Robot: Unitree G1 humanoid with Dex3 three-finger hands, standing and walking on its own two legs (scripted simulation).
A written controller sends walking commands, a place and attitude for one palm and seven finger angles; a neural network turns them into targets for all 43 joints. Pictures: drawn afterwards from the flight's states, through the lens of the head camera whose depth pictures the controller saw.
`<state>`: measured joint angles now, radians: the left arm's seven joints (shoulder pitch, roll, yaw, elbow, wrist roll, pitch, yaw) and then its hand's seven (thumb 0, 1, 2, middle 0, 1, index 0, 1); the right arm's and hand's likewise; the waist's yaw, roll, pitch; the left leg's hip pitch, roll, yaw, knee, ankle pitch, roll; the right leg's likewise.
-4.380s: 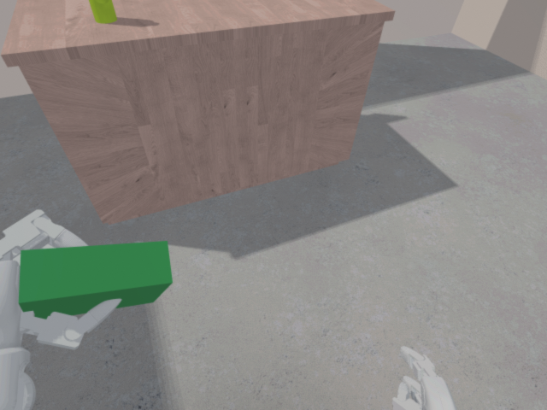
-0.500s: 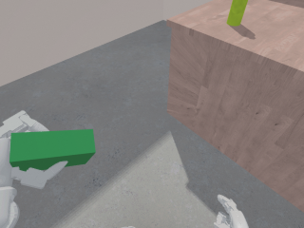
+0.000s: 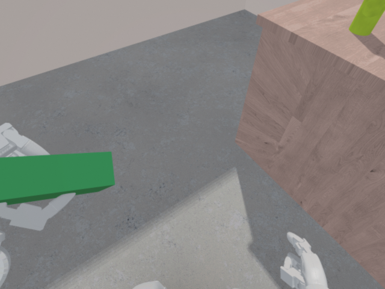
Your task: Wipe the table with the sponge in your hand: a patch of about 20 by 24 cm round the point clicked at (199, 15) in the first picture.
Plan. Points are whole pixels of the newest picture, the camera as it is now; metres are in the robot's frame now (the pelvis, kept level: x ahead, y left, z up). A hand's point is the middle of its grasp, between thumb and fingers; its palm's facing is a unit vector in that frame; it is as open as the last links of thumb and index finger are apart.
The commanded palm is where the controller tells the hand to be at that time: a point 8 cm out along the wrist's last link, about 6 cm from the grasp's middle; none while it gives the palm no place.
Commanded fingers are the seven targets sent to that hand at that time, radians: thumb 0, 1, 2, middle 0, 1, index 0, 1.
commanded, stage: walk to a spot facing it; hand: left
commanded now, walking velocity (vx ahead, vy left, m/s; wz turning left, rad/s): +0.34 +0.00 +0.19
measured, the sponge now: (74, 176) +0.25 +0.19 +0.17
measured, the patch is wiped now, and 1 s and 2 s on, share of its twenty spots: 0.00 0.00 0.00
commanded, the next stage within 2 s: turn to face it in 0.54 s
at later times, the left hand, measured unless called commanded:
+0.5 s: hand (78, 140) +0.30 +0.20 +0.19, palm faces +0.50 -0.76 -0.42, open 9.0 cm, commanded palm +0.22 +0.25 +0.20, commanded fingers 0.00 0.10 1.30 -1.20 -1.60 -1.20 -1.60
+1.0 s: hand (70, 110) +0.33 +0.21 +0.22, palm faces +0.59 -0.67 -0.45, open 9.0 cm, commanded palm +0.29 +0.24 +0.20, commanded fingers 0.00 0.10 1.30 -1.20 -1.60 -1.20 -1.60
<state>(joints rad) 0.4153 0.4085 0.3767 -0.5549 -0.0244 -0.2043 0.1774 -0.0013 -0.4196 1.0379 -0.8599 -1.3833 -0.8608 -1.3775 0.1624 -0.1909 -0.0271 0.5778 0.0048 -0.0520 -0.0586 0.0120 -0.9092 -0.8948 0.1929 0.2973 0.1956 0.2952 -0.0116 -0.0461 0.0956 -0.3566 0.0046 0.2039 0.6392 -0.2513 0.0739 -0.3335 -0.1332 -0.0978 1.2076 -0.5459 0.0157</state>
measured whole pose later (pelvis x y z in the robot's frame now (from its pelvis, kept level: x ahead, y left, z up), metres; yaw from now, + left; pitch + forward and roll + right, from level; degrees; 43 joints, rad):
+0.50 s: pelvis +0.12 -0.06 +0.02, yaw +11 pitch -1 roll +1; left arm 0.43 0.32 0.31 -0.51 -0.01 -0.18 0.14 0.00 -0.42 1.04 -0.86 -1.38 -0.86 -1.38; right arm 0.15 -0.25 -0.02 0.65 0.00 -0.05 -0.07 0.01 -0.91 -0.89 0.20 0.30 0.20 0.30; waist -0.01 0.01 0.10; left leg -0.53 0.05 0.06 1.19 -0.43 -0.04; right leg -0.24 -0.13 -0.23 0.59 -0.32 -0.01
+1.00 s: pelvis +0.18 -0.06 +0.01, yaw +10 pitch -1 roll +0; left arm 0.45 0.38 0.38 -0.59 -0.03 -0.21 0.15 0.00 -0.42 1.03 -0.86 -1.38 -0.86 -1.37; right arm 0.14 -0.11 0.06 0.56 0.00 -0.11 -0.01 0.01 -0.90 -0.89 0.20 0.30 0.20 0.30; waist 0.08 0.04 0.08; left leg -0.29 0.16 0.21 0.58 -0.25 -0.04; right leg -0.36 -0.04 -0.13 0.71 -0.36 0.05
